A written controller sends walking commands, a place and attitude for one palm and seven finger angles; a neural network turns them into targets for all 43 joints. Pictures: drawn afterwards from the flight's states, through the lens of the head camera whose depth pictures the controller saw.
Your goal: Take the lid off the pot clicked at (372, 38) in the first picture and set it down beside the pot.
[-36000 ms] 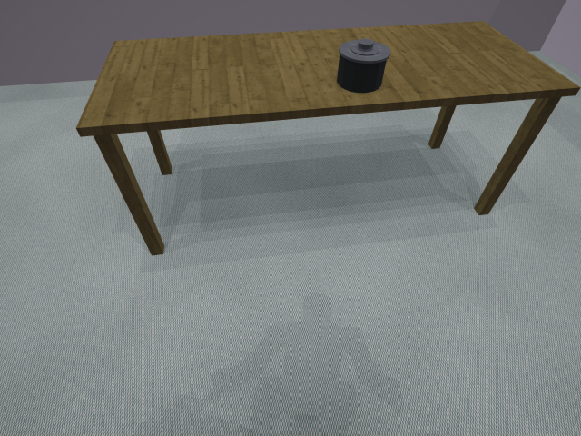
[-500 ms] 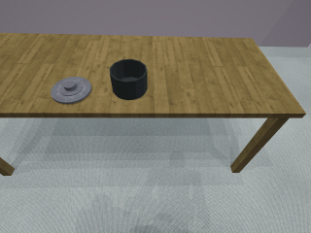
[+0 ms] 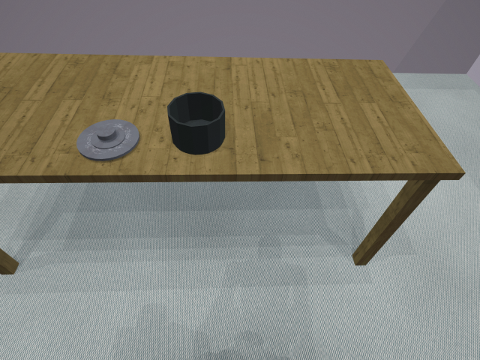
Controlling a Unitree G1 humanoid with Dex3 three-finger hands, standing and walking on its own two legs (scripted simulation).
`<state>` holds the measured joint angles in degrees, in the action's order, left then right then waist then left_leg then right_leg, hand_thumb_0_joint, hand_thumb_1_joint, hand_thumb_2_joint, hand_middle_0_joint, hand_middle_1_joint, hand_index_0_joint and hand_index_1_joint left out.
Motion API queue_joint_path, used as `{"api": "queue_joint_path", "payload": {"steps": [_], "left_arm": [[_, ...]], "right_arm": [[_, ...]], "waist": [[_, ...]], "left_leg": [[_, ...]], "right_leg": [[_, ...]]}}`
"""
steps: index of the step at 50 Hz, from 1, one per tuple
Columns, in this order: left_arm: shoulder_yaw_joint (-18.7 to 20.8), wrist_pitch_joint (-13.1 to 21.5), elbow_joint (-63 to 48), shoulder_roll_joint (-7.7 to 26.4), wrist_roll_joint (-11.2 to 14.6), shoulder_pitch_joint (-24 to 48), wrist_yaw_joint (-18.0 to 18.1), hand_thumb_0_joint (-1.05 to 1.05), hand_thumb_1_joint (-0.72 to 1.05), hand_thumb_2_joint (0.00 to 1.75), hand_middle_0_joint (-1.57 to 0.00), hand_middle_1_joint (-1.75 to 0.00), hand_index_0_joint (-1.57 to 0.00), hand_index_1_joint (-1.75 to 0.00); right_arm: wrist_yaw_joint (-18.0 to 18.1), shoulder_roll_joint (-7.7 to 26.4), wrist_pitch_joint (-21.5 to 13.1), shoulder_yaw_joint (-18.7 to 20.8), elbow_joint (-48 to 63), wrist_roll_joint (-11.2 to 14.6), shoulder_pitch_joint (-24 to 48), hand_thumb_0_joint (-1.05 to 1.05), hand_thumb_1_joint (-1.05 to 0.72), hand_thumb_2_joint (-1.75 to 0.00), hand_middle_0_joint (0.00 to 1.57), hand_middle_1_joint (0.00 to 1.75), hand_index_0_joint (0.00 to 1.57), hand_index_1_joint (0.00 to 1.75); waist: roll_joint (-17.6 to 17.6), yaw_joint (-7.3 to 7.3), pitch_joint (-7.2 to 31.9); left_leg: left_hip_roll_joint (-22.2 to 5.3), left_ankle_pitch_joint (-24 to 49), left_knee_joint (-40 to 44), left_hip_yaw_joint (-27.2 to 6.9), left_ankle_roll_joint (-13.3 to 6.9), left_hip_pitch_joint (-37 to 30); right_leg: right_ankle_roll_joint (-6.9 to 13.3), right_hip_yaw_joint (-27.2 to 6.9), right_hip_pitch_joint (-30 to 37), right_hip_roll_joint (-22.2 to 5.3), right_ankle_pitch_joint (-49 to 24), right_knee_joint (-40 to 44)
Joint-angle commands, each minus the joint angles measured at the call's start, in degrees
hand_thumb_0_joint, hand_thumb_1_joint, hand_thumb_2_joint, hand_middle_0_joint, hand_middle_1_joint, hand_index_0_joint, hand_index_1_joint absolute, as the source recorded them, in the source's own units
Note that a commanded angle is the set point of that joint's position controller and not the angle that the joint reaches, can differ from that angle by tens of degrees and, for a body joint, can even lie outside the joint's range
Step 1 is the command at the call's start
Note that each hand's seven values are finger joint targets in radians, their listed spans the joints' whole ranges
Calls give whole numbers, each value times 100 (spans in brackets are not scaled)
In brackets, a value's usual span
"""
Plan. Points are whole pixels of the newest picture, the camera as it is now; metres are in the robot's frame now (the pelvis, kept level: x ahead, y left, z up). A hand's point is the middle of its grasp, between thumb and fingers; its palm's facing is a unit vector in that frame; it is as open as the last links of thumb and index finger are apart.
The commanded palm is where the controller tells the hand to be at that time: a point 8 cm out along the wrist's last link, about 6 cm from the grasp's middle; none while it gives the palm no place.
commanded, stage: let the arm hang, fingers relaxed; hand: left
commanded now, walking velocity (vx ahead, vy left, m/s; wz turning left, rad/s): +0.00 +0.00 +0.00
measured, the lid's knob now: (106, 132) +0.67 +0.40 -0.07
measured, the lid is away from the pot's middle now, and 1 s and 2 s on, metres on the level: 0.25 0.25 0.25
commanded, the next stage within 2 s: look to check the result in 1.04 s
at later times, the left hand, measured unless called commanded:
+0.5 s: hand out of the picture +0.00 +0.16 -0.18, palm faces +0.05 -0.99 -0.16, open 7.3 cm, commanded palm none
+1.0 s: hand out of the picture +0.01 +0.16 -0.18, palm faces +0.04 -0.98 -0.19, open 7.3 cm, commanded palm none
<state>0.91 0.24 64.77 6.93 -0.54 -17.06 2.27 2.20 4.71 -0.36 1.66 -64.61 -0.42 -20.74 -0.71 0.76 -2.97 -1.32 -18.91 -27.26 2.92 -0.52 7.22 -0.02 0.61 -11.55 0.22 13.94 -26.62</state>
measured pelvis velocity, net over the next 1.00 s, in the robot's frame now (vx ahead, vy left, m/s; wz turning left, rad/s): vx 0.02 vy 0.00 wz -0.01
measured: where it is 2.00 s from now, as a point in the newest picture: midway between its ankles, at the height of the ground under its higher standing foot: outside the picture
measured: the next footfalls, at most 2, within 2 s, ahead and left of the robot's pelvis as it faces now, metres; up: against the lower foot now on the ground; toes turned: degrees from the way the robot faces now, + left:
none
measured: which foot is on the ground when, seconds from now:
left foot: down 0.00-1.00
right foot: down 0.00-1.00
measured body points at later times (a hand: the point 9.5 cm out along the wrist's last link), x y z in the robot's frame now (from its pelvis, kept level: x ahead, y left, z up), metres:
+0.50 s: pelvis +0.01 +0.00 +0.00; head +0.03 +0.01 +0.45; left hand +0.00 +0.21 -0.17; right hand -0.01 -0.20 -0.16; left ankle -0.05 +0.11 -0.74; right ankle +0.00 -0.12 -0.74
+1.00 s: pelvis +0.02 +0.00 +0.00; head +0.04 +0.00 +0.45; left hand +0.01 +0.22 -0.16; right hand -0.01 -0.21 -0.16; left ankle -0.05 +0.11 -0.74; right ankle +0.00 -0.12 -0.74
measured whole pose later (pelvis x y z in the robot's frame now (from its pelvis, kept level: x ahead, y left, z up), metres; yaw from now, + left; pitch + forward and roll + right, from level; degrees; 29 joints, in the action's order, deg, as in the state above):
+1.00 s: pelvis +0.02 +0.00 +0.00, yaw +0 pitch -1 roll +0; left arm 1.5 0.5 64.3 7.5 -0.5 -16.1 2.6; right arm 2.7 5.4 -0.8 1.9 -64.5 -0.4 -18.5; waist 0.0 0.7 -3.3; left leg -1.3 -19.9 -26.4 3.3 -0.3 5.4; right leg 0.0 0.3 -10.7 0.3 15.8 -27.4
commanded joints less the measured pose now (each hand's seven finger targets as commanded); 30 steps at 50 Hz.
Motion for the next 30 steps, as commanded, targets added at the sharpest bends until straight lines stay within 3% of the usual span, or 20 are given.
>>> {"api": "queue_joint_path", "payload": {"steps": [1,6,22,30], "left_arm": [[42,87,-206,401,30,-284,43,0,90,90,-20,-30,-20,-30],[37,86,-177,366,24,-338,49,0,90,90,-20,-30,-20,-30],[70,96,-222,398,27,-354,60,0,90,90,-20,-30,-20,-30],[82,78,-247,434,28,-295,56,0,90,90,-20,-30,-20,-30]], "right_arm": [[41,501,-62,79,114,31,-498,0,-90,-90,20,30,20,30],[50,477,-62,76,102,33,-478,0,-90,-90,20,30,20,30],[68,514,-73,97,109,24,-365,0,-90,-90,20,30,20,30],[70,536,-64,94,124,28,-349,0,-90,-90,20,30,20,30]], "waist": [[144,17,-224],[199,20,-345],[176,14,-214],[129,7,-239]], "left_leg": [[-486,1070,579,-455,-251,340],[-478,1101,574,-448,-247,375],[-487,1660,467,-368,-233,154],[-477,1491,519,-382,-236,202]], "right_leg": [[212,-365,1,-419,-832,377],[208,-359,-54,-416,-857,360],[224,-343,50,-443,-1384,237],[220,-338,80,-440,-1259,257]]}}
